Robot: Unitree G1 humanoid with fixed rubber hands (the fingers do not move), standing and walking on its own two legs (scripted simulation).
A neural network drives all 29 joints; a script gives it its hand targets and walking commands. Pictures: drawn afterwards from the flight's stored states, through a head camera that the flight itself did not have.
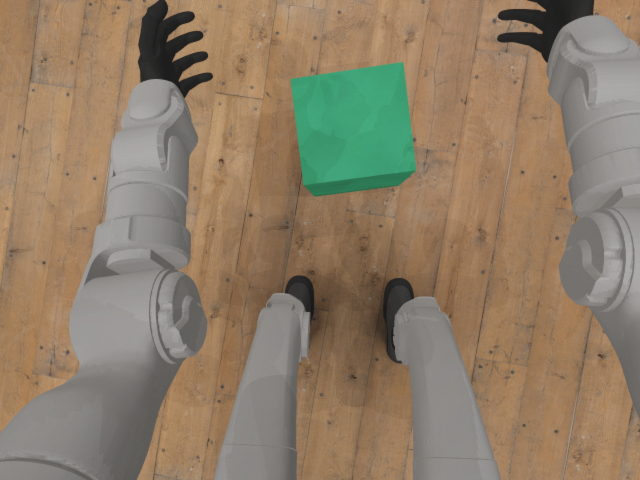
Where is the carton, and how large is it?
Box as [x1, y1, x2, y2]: [291, 62, 415, 196]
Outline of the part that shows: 402,62 291,79 303,184 314,196 398,185 415,170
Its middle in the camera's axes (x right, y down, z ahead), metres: +0.07 -0.21 +0.85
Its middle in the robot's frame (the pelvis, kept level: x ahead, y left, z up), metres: +0.55 +0.01 -0.53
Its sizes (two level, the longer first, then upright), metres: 0.210 0.200 0.250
